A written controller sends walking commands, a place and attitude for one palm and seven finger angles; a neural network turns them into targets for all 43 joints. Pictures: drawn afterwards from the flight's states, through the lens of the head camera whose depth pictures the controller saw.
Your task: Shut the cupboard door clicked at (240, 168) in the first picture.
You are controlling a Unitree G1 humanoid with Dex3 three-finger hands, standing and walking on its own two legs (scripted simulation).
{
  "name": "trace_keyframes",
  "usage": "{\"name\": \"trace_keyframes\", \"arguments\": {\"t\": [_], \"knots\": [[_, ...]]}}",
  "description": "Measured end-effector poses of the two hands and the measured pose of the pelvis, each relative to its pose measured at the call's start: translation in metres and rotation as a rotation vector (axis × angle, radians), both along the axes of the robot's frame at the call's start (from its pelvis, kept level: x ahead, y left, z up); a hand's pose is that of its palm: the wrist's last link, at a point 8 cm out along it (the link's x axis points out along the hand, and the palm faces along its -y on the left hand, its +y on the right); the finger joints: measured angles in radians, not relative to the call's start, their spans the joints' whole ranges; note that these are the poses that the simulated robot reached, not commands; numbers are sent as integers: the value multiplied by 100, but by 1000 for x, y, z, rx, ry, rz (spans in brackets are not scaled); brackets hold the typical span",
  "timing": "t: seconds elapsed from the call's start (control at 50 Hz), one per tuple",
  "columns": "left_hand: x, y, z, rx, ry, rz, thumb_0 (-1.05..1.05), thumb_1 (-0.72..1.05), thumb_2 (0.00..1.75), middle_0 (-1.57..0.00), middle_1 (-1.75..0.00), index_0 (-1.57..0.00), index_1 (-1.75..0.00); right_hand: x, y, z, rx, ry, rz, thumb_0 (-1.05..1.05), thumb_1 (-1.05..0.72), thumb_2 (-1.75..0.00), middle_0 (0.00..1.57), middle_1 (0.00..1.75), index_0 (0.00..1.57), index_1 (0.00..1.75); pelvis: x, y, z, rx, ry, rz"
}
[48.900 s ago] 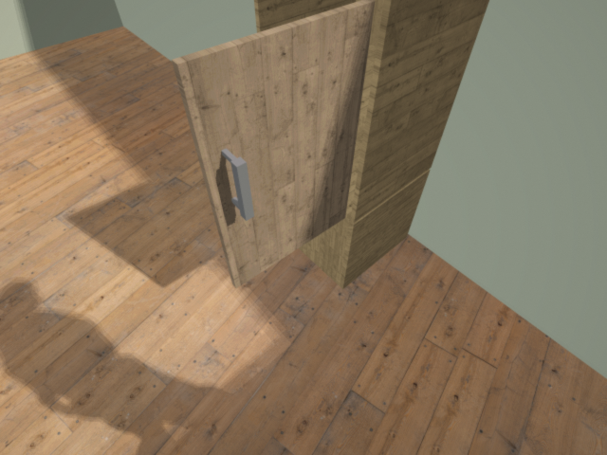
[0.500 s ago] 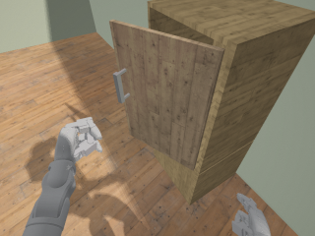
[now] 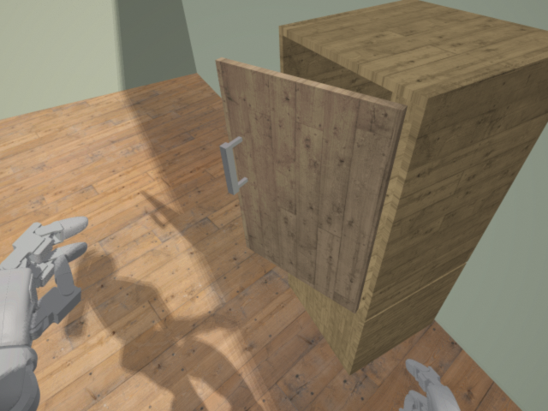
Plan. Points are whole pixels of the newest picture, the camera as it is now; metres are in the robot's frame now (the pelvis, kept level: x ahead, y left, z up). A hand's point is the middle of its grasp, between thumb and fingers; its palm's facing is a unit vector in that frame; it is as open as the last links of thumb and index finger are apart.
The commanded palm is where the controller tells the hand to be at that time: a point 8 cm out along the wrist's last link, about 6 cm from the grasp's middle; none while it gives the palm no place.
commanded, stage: draw the hand back to the body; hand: left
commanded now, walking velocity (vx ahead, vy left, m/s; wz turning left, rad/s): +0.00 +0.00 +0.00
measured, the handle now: (235, 165) +0.64 +0.17 +0.01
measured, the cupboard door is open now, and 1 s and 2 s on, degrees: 24 24 24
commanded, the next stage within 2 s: step back with the hand held close in 0.42 s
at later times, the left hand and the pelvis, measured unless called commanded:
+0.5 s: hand (82, 299) +0.19 +0.24 +0.16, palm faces +0.44 -0.80 -0.41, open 7.4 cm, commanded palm +0.14 +0.28 +0.17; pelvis +0.00 -0.02 +0.00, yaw +0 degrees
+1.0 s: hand (48, 307) +0.18 +0.28 +0.15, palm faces +0.36 -0.77 -0.52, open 7.4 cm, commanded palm +0.12 +0.31 +0.17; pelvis -0.03 +0.01 -0.01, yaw -1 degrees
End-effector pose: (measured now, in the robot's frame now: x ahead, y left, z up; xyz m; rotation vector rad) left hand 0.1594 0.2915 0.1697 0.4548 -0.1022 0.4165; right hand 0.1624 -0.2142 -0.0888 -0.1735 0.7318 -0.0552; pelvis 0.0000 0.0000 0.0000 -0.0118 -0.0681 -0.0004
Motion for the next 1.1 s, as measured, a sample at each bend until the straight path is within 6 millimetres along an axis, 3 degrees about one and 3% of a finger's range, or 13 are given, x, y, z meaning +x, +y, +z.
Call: {"name": "trace_keyframes", "arguments": {"t": [0.1, 0.18, 0.32, 0.46, 0.64, 0.76, 0.86, 0.98, 1.1], "knots": [[-21, 6, 12, 57, -18, 49, 2, 89, 90, -36, -47, -36, -47, 1, -11, 1, -9, -18, -15, 1, -90, -90, 20, 30, 20, 30, -1, -4, 0, 1, -3, 1], [-28, 4, 8, 41, -21, 78, 1, 89, 90, -28, -39, -28, -39, 4, -18, 2, -20, -35, -10, 1, -90, -90, 20, 30, 20, 30, -4, -8, 0, 2, -7, 8], [-21, -10, -6, -11, -8, 54, 2, 89, 90, -22, -32, -22, -32, 7, -25, 8, -34, -61, -12, 1, -90, -90, 20, 30, 20, 30, -6, -16, 0, 6, -6, 7], [-14, -19, 5, 23, -39, 16, 2, 89, 90, -21, -31, -21, -30, 10, -30, 11, -28, -87, -23, 1, -90, -90, 20, 30, 20, 30, -3, -22, 0, 5, -10, -1], [-7, -12, 3, 63, -2, 25, 1, 89, 90, -21, -30, -21, -30, 7, -35, 2, -26, -30, -42, 1, -90, -90, 20, 30, 20, 30, 0, -22, -2, -7, 40, 3], [0, -7, -5, 79, 40, -12, 1, 89, 90, -21, -30, -21, -30, -1, -42, -3, -66, 37, -94, 1, -90, -90, 20, 30, 20, 30, -1, -11, -4, -6, 82, 0], [0, 0, 2, 118, 33, -57, 2, 89, 90, -21, -30, -21, -30, -10, -39, 1, -90, 47, -136, 1, -90, -90, 20, 30, 20, 30, -8, -1, -5, -1, 91, -10], [-15, 17, 8, 150, -11, -71, 1, 89, 90, -21, -30, -21, -30, -26, -27, 11, -101, 18, -153, 1, -90, -90, 20, 30, 20, 30, -26, 10, -8, -6, 91, -18], [-47, 33, -3, 127, -31, -44, 1, 89, 90, -21, -30, -21, -30, -50, -16, 17, -124, -6, -130, 1, -90, -90, 20, 30, 20, 30, -50, 18, -12, -17, 82, -15]]}}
